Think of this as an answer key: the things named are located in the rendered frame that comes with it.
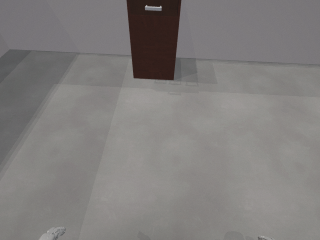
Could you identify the handle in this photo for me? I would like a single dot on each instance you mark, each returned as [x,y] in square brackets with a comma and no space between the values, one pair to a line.
[153,8]

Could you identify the drawer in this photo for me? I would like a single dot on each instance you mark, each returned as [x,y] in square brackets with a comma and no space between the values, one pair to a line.
[168,7]

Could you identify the cabinet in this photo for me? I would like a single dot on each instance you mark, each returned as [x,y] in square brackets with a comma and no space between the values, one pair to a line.
[153,41]

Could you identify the robot left hand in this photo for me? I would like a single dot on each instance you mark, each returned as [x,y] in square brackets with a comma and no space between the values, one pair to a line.
[53,233]

